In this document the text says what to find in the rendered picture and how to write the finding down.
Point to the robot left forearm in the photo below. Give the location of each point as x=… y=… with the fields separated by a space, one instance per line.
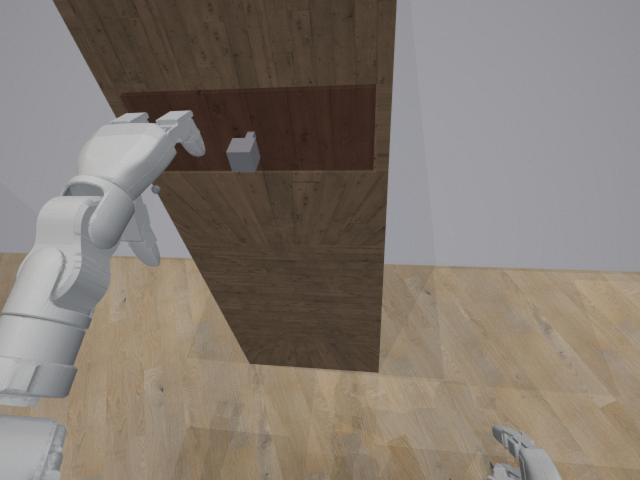
x=57 y=288

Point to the drawer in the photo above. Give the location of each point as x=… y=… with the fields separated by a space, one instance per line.
x=297 y=128

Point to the cabinet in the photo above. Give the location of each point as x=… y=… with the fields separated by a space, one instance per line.
x=294 y=259

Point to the right robot hand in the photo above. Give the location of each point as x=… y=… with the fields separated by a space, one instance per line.
x=535 y=464

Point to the left robot hand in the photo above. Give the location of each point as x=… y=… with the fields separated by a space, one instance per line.
x=132 y=153

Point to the robot left upper arm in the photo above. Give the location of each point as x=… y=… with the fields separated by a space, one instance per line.
x=30 y=448

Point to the handle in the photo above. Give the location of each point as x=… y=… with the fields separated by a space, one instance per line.
x=243 y=153

